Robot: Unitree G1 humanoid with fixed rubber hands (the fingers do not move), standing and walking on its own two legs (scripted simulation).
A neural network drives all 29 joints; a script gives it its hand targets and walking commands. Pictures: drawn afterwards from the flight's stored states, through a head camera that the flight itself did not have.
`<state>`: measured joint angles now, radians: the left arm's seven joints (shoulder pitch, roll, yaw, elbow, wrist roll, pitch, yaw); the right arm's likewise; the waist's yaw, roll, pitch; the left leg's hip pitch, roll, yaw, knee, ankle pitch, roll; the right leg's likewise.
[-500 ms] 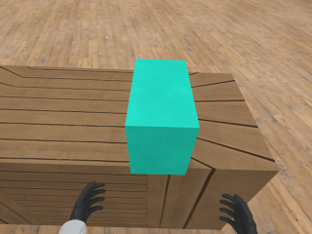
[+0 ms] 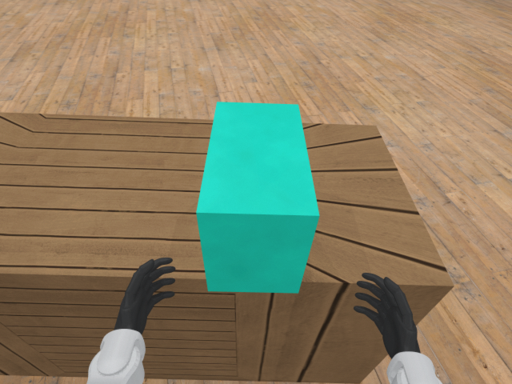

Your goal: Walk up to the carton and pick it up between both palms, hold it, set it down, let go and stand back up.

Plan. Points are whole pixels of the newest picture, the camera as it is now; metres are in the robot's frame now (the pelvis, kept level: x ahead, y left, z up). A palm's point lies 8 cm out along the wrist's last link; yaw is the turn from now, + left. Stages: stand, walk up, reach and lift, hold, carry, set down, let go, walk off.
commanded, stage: reach and lift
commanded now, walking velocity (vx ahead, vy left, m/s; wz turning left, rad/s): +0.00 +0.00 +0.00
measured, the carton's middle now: (255, 192) +0.48 +0.04 +0.03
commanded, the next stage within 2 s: none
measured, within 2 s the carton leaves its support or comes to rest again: neither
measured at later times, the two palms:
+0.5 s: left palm (143, 246) +0.29 +0.20 +0.09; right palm (390, 256) +0.31 -0.17 +0.08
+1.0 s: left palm (156, 188) +0.36 +0.19 +0.14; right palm (387, 191) +0.39 -0.17 +0.14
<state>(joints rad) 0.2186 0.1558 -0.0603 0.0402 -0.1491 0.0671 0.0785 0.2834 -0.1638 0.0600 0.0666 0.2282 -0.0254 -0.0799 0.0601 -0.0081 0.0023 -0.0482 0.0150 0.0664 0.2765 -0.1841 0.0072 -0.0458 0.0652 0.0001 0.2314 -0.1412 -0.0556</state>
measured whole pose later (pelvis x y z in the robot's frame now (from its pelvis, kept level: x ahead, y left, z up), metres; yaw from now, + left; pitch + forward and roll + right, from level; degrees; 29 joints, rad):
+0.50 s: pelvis -0.01 +0.01 +0.00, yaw +0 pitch -1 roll -1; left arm -0.18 0.15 0.01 -0.01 -0.15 0.44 0.11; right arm -0.22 -0.25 0.01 0.21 0.33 0.20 -0.12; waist 0.03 -0.01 0.05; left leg -0.09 0.00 0.06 0.28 -0.16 0.03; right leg -0.08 0.05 0.00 0.22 -0.11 -0.04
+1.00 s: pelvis -0.02 +0.01 +0.00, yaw +1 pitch +2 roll +0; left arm -0.64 0.17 0.08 0.38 -0.14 0.50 0.14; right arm -0.74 -0.29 -0.01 0.65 0.31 0.29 -0.11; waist 0.01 0.01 -0.01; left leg -0.20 -0.01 0.04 0.30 -0.14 0.03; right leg -0.18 0.04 -0.01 0.26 -0.11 -0.04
